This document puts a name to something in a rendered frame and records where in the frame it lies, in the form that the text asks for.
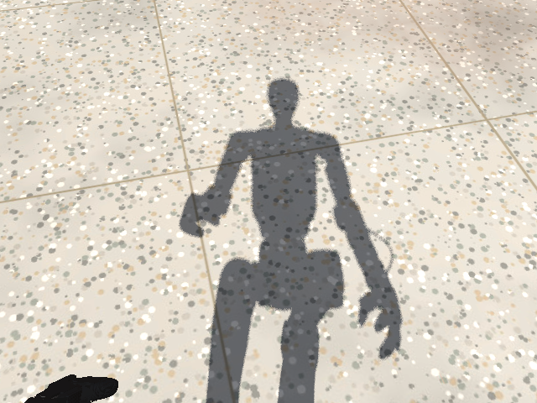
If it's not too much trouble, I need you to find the left robot hand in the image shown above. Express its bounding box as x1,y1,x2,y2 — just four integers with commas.
24,374,118,403

